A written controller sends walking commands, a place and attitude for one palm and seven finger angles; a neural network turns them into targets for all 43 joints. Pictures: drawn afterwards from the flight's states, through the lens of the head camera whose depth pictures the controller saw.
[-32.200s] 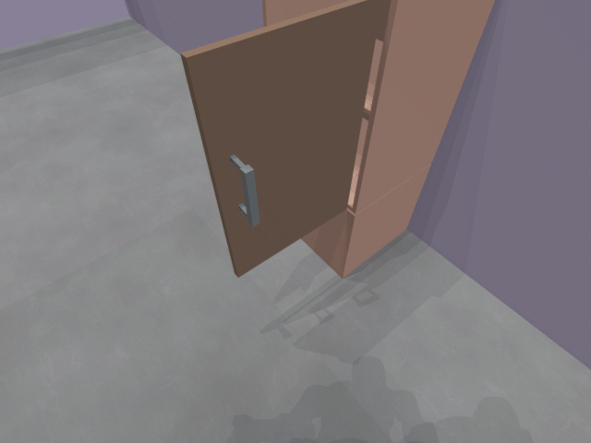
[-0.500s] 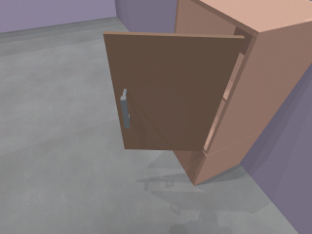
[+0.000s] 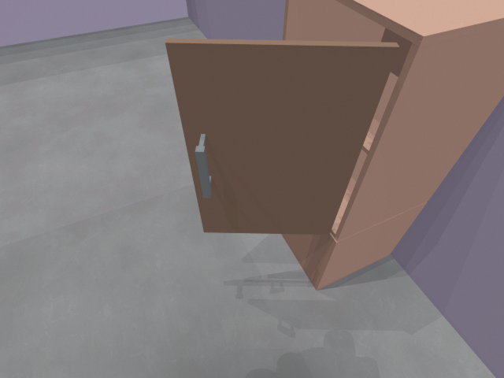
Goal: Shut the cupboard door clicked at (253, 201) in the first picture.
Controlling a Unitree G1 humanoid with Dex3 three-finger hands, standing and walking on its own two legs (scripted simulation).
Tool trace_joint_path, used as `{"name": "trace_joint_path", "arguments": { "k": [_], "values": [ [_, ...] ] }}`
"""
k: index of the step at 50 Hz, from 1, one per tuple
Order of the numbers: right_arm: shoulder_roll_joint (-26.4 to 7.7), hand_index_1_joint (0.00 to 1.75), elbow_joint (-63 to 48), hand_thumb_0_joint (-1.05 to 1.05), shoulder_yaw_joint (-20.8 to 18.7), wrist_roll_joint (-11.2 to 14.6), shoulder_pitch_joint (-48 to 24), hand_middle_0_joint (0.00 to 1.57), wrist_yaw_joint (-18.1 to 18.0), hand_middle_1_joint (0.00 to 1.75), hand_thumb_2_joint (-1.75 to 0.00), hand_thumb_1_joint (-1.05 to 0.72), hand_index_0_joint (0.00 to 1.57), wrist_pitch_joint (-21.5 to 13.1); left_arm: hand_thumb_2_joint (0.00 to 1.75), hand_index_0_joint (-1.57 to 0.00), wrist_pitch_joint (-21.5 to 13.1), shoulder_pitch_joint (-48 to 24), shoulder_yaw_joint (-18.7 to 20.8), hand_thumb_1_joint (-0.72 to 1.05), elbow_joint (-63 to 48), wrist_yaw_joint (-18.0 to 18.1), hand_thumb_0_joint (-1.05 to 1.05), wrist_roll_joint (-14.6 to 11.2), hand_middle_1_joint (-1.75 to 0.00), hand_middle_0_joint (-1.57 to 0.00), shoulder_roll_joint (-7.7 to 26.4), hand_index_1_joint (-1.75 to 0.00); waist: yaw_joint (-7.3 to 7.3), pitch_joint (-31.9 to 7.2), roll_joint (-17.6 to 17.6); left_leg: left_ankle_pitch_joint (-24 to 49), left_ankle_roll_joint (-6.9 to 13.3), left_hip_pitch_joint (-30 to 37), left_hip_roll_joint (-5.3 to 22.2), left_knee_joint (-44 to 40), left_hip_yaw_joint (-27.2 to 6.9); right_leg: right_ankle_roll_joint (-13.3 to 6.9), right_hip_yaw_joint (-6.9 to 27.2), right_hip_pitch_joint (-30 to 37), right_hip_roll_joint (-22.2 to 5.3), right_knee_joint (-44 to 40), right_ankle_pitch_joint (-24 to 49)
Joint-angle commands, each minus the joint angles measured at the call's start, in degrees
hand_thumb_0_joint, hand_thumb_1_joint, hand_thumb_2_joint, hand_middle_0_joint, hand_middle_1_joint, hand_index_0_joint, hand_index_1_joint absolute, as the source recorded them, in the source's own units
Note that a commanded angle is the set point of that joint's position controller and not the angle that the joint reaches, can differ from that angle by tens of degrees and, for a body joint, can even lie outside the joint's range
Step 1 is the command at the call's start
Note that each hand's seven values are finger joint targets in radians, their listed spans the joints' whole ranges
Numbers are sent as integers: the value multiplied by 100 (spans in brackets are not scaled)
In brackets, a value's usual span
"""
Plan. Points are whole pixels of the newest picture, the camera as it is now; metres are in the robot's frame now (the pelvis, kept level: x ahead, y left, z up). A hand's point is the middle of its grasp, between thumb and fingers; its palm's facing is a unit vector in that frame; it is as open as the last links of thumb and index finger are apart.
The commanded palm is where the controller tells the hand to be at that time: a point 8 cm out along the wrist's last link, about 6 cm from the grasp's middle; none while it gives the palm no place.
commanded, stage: look again from close up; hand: left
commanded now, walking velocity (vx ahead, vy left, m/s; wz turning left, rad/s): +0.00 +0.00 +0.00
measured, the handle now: (205, 167) +0.55 +0.13 -0.03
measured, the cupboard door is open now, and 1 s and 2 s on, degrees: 64 64 64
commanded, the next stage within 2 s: shuffle to correct the standing spot in 0.34 s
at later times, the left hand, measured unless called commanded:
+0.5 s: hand out of the picture +0.00 +0.19 -0.18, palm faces +0.02 -0.98 -0.18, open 7.4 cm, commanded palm none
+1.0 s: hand out of the picture -0.01 +0.14 -0.20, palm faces +0.06 -0.99 -0.10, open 7.4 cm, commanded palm none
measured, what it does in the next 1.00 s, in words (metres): shifts its weight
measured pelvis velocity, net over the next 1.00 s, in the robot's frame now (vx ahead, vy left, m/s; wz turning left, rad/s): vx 0.06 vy -0.01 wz -0.01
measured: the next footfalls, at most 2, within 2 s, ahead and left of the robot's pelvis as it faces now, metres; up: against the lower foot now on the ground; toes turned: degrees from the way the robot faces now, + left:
right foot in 1.42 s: +0.22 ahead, -0.23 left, +0.00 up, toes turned -9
left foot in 1.74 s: +0.16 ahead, +0.02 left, +0.00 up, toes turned +3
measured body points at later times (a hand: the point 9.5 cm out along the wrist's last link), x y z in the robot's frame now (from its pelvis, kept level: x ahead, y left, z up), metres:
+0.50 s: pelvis +0.00 +0.01 +0.00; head -0.01 +0.03 +0.45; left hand +0.00 +0.24 -0.17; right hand +0.04 -0.22 -0.14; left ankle +0.03 +0.09 -0.74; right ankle -0.01 -0.12 -0.74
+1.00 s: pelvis +0.06 -0.01 -0.01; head +0.06 +0.03 +0.43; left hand -0.01 +0.19 -0.19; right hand +0.07 -0.24 -0.15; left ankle +0.06 +0.07 -0.74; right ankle -0.01 -0.12 -0.74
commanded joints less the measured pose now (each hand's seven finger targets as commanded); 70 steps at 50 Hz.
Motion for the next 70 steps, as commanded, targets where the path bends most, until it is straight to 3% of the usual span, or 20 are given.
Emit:
{"name": "trace_joint_path", "arguments": {
  "k": [1,6,22,28,32,35,38,42,44,47,48,49,50,53,56,61,65,67,69,70],
  "values": [
    [-572,30,-354,0,-132,-35,278,20,5,30,-90,-90,20,-60,90,-20,-45,346,101,90,-276,29,0,-22,-30,-20,633,-30,14,-60,-480,341,-52,54,535,-373,-725,-256,599,-380,-671,-278,245],
    [-693,30,-438,0,-156,-44,126,20,49,30,-90,-90,20,-28,90,-20,0,346,116,90,-428,-5,0,12,-30,-20,751,-30,58,534,-380,-352,-2,-281,490,-735,-873,-251,608,-819,-579,-277,-346],
    [-980,30,-416,0,-152,-17,-199,20,40,30,-90,-90,20,-107,90,-20,53,285,135,90,-575,-74,0,2,-30,-20,1020,-30,127,-94,-129,239,52,83,577,-818,-844,-156,512,-271,-652,-303,450],
    [-1111,30,-326,0,-241,-65,-64,20,21,30,-90,-90,20,9,90,-20,192,434,144,90,-522,-160,0,85,-30,-20,795,-30,102,325,222,-2075,250,-233,1039,-1531,-1438,-126,-22,-664,-315,239,-695],
    [-1158,30,-357,0,-315,-72,0,20,-18,30,-90,-90,20,21,90,-20,225,542,191,90,-557,-224,0,112,-30,-20,724,-30,131,463,239,-2163,464,-323,1291,-1538,-1609,-153,-159,-839,-274,475,-641],
    [-1036,30,-378,0,-323,-68,10,20,-20,30,-90,-90,20,3,90,-20,182,716,224,90,-540,-257,0,98,-30,-20,719,-30,189,350,-26,-1778,408,-449,1137,-1152,-1298,-210,-49,-519,-342,95,-480],
    [-840,30,-424,0,-297,-62,-73,20,-12,30,-90,-90,20,-45,90,-20,133,953,273,90,-503,-247,0,70,-30,-20,805,-30,242,271,-371,-1385,213,-756,662,-378,-694,-385,585,-240,-630,-312,-691],
    [-432,30,-479,0,-206,-79,-220,20,14,30,-90,-90,20,-90,90,-20,73,1257,374,90,-391,-164,0,36,-30,-20,1020,-30,304,247,-1269,-1157,-37,-1482,90,1376,263,-984,1653,334,-1489,-921,145],
    [-363,30,-529,0,-206,-70,-380,20,23,30,-90,-90,20,-114,90,-20,47,1309,389,90,-358,-139,0,76,-30,-20,972,-30,329,294,-973,-1474,-32,-1689,158,1565,216,-1219,1578,562,-1548,-788,1163],
    [-217,30,-310,0,-176,-45,62,20,15,30,-90,-90,20,-154,90,-20,85,1012,364,90,-366,-123,0,53,-30,-20,911,-30,41,129,-694,-655,-28,-387,147,258,369,-944,852,-45,-1128,-170,1510],
    [-364,30,-95,0,-210,-48,543,20,-16,30,-90,-90,20,-184,90,-20,106,870,331,90,-397,-142,0,22,-30,-20,773,-30,-159,15,-336,-28,64,573,395,-305,17,-680,461,-656,-774,515,1368],
    [-883,30,97,0,-341,-103,1138,20,-84,30,-90,-90,20,-211,90,-20,106,897,299,90,-467,-190,0,6,-30,-20,537,-30,-324,-204,801,829,509,1595,1553,-659,-1530,-297,-47,-1798,-194,1722,302],
    [-1189,30,193,0,-416,-122,1672,20,-150,30,-90,-90,20,-179,90,-20,82,601,262,90,-652,-195,0,38,-30,-20,535,-30,-480,-192,1137,1816,1126,1960,2669,-1101,-2629,-154,-316,-2606,-42,2946,-1694],
    [-752,30,77,0,-270,-119,1056,20,-165,30,-90,-90,20,-191,90,-20,185,261,381,90,-666,-241,0,137,-30,-20,580,-30,-160,613,267,1987,1175,632,2445,-1237,-1826,-104,194,-2765,-542,4019,-1088],
    [-715,30,-31,0,-247,-113,750,20,-154,30,-90,-90,20,-278,90,-20,267,301,358,90,-652,-357,0,115,-30,-20,324,-30,54,438,422,2246,896,443,1941,-1341,-865,36,-39,-2497,-581,3802,-358],
    [-815,30,-51,0,-315,-144,845,20,-140,30,-90,-90,20,-252,90,-20,348,-277,372,90,-891,-417,0,87,-30,-20,320,-30,-13,241,645,2362,665,602,1618,-1293,-191,131,-375,-2352,-583,2724,180],
    [-883,30,-71,0,-403,-189,809,20,-112,30,-90,-90,20,-140,90,-20,323,-807,403,90,-1088,-424,0,54,-30,-20,404,-30,-143,401,820,2015,626,412,1696,-1143,-179,88,-570,-1870,-517,1610,42],
    [-889,30,-111,0,-399,-183,688,20,-89,30,-90,-90,20,-71,90,-20,241,-608,408,90,-1040,-375,0,37,-30,-20,377,-30,-34,152,877,1926,515,344,1557,-782,-122,71,-637,-1080,-392,974,209],
    [-720,30,-69,0,-350,-112,743,20,-20,30,-90,-90,20,-37,90,-20,85,127,444,90,-768,-291,0,22,-30,-20,649,-30,305,-420,259,1195,125,159,1042,91,85,155,-554,318,-394,-47,1223],
    [-398,30,-51,0,-278,-66,904,20,32,30,-90,-90,20,-43,90,-20,-8,442,503,90,-661,-202,0,30,-30,-20,1063,-30,416,-809,-574,-178,-143,-597,706,824,234,11,238,1371,-1209,-87,2665]
  ]
}}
